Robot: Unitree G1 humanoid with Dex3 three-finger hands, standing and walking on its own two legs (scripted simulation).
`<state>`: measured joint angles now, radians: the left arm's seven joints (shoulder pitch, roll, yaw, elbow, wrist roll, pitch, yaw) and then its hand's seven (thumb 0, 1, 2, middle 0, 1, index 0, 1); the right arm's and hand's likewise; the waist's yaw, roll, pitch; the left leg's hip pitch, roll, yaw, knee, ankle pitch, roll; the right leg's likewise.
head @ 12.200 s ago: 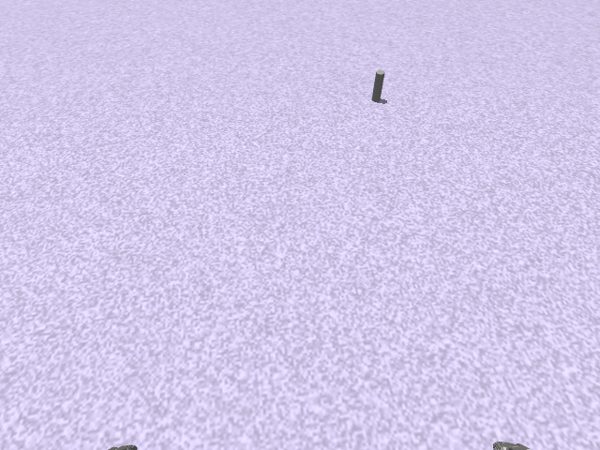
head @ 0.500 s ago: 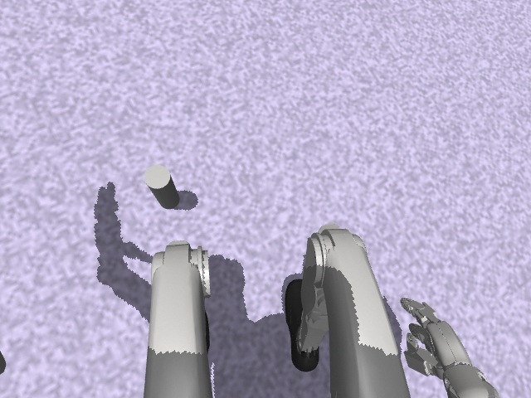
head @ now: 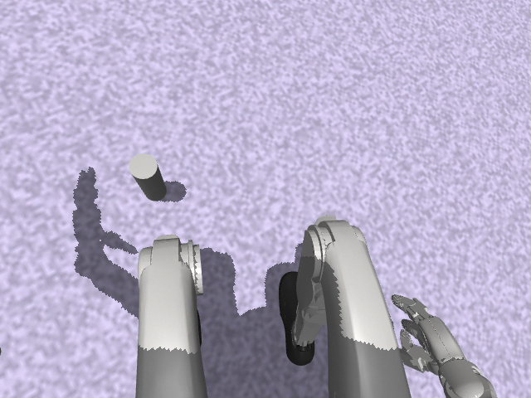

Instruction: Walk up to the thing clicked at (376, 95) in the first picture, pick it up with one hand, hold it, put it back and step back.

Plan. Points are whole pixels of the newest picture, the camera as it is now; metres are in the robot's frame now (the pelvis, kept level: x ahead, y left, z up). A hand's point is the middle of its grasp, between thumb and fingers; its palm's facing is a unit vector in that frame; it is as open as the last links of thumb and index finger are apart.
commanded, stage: approach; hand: left
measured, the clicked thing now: (150, 180) +0.47 +0.18 -0.29
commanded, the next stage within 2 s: close in in 0.30 s
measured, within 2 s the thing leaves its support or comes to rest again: neither
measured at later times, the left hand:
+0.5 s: hand (99, 195) +0.42 +0.26 -0.23, palm faces -0.03 -1.00 +0.03, open 17.6 cm
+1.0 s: hand (142, 193) +0.44 +0.19 -0.26, palm faces +0.00 -1.00 +0.01, open 17.4 cm
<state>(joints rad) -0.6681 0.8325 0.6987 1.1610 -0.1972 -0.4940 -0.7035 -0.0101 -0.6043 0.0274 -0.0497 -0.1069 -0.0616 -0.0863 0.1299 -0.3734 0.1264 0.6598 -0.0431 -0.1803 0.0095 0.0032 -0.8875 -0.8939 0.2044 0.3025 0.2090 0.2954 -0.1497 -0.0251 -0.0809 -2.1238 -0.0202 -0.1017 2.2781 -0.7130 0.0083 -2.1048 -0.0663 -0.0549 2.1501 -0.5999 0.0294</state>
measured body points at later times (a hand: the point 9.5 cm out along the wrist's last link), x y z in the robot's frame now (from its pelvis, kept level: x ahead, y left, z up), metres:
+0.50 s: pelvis -0.01 +0.01 -0.08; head +0.23 +0.13 +0.27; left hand +0.42 +0.31 -0.22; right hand +0.12 -0.27 -0.13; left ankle +0.08 +0.11 -0.35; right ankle +0.12 -0.14 -0.35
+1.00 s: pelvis -0.02 +0.02 -0.09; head +0.23 +0.17 +0.25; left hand +0.43 +0.25 -0.26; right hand +0.09 -0.25 -0.12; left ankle +0.08 +0.11 -0.35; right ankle +0.12 -0.14 -0.35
